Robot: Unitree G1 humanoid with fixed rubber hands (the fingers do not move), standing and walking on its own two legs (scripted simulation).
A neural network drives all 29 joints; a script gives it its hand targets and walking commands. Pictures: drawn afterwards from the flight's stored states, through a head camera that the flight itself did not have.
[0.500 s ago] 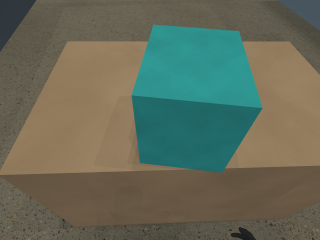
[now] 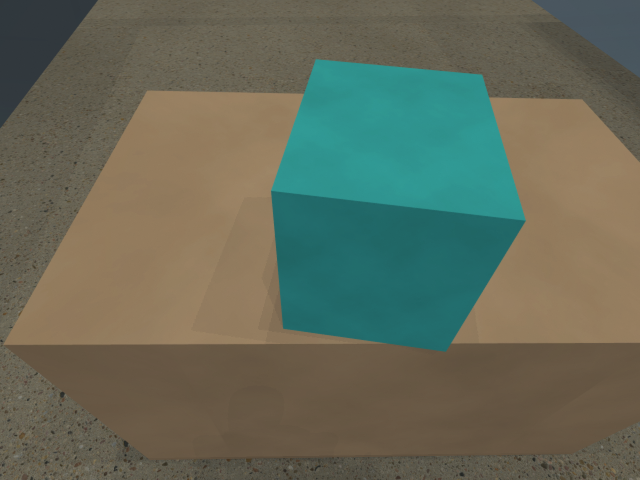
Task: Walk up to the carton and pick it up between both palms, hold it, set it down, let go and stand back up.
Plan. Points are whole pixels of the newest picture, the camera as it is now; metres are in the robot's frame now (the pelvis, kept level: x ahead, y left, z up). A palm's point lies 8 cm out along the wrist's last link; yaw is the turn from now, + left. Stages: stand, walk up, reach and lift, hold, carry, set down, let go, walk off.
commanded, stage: stand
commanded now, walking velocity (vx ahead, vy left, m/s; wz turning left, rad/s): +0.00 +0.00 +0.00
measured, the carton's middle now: (380, 204) +0.47 -0.06 +0.08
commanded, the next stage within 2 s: none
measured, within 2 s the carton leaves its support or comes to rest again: neither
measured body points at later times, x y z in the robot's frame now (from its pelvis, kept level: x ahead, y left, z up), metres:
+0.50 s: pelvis -0.01 -0.01 +0.01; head -0.01 +0.00 +0.46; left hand -0.04 +0.21 -0.16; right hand +0.02 -0.23 -0.15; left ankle +0.01 +0.13 -0.72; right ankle -0.03 -0.09 -0.72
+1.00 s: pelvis +0.00 -0.02 +0.00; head +0.01 -0.01 +0.45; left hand -0.03 +0.20 -0.16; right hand +0.03 -0.24 -0.15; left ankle +0.01 +0.13 -0.72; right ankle -0.03 -0.09 -0.72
